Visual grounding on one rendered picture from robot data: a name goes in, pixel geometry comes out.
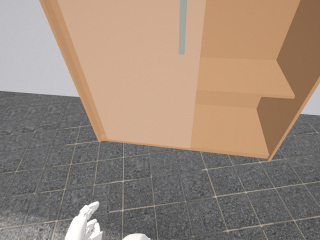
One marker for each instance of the wardrobe door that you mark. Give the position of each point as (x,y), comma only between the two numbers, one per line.
(143,89)
(76,61)

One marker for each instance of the robot left hand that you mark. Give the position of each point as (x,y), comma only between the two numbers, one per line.
(79,229)

